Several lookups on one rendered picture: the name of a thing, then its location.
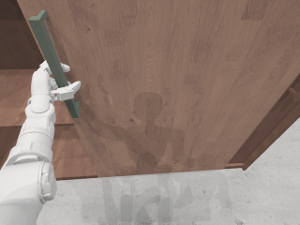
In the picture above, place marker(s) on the wardrobe door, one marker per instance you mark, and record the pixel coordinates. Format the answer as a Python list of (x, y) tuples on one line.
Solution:
[(171, 86), (275, 116)]

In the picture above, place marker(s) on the right robot hand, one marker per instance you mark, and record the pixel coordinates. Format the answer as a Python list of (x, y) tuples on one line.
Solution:
[(241, 221)]

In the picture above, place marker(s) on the left robot forearm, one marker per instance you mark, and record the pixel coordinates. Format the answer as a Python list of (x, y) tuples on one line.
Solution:
[(36, 136)]

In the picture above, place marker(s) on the robot left upper arm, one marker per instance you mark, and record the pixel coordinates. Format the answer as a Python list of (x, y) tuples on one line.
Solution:
[(24, 189)]

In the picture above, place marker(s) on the left robot hand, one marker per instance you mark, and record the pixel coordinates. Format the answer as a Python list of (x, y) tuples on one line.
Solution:
[(43, 84)]

